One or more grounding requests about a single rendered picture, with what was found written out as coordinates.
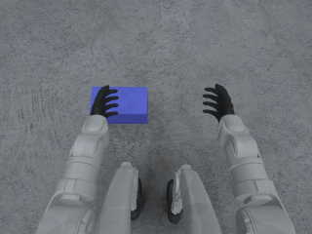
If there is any right robot forearm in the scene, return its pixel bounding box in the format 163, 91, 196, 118
217, 114, 296, 234

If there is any left robot hand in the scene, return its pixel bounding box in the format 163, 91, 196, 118
90, 85, 119, 118

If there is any left robot forearm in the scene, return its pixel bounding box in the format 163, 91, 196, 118
35, 114, 110, 234

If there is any robot right shin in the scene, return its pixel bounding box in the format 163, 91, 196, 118
171, 164, 198, 214

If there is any right robot hand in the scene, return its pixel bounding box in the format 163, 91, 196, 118
203, 84, 235, 123

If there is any robot left upper arm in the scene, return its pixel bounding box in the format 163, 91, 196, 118
37, 205, 95, 234

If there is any robot left thigh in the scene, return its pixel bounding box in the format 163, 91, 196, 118
94, 166, 138, 234

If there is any carton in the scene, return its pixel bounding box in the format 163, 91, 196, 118
90, 87, 148, 124

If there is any robot right upper arm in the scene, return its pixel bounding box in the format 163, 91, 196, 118
235, 205, 294, 234

